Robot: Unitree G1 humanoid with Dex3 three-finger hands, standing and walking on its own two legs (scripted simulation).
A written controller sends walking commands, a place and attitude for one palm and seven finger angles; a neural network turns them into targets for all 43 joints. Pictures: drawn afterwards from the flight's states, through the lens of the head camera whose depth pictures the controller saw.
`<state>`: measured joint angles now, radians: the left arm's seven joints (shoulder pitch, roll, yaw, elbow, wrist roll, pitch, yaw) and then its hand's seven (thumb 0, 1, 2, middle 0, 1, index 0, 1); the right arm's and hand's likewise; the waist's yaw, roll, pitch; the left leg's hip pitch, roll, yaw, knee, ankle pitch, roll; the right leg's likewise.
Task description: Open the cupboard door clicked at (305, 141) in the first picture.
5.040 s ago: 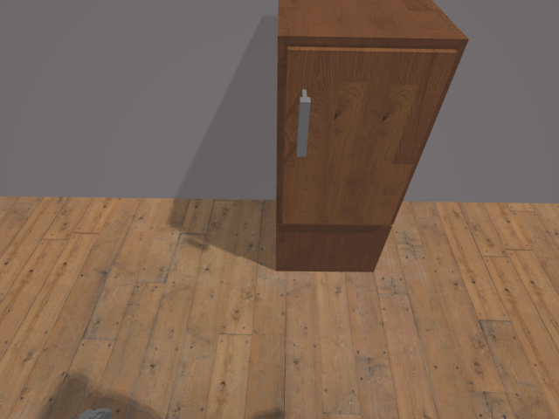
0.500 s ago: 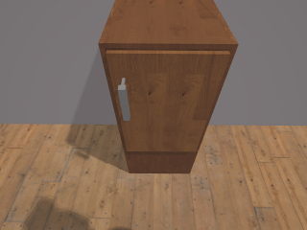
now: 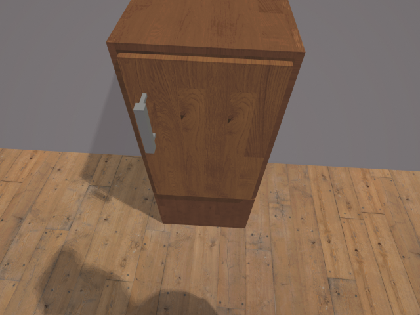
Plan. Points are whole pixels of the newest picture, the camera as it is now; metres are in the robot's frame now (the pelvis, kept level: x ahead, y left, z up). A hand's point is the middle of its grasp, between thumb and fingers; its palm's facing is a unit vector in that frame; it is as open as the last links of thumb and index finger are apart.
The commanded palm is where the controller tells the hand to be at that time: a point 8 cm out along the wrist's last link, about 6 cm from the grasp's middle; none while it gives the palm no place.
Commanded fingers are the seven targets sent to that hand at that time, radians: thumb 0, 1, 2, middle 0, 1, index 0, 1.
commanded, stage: come to a stop and stand still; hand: left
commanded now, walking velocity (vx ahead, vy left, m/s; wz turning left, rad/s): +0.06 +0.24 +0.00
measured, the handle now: (147, 124) +0.55 +0.19 +0.00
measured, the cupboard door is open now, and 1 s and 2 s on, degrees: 0 0 0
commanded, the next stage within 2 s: look again from close up in 0.82 s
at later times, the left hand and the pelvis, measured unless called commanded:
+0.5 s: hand out of the picture +0.04 +0.14 -0.18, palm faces +0.04 -0.97 -0.24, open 7.3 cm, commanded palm none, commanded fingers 0.00 0.90 0.90 -0.20 -0.30 -0.20 -0.30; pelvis +0.00 -0.05 -0.01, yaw -1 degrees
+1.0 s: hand out of the picture +0.07 +0.14 -0.16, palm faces -0.05 -0.97 -0.23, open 7.3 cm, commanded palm none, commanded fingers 0.00 0.90 0.90 -0.20 -0.30 -0.20 -0.30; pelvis +0.02 -0.04 +0.00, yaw -2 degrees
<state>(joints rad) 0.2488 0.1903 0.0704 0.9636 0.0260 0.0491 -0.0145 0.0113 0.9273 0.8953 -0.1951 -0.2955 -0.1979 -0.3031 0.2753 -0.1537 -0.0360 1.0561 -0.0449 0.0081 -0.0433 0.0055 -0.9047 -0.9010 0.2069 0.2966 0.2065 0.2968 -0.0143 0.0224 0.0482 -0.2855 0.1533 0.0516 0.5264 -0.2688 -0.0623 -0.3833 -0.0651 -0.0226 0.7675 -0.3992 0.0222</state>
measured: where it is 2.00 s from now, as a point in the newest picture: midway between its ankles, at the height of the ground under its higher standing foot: outside the picture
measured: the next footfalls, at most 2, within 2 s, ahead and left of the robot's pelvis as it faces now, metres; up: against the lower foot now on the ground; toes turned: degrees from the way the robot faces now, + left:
right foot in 0.04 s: +0.03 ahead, -0.16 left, +0.00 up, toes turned -3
left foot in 0.26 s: +0.07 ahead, +0.06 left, +0.00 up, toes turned +2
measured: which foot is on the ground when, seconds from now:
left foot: down 0.00-0.04, up 0.06-0.24, down 0.26-1.00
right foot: up 0.00-0.02, down 0.04-1.00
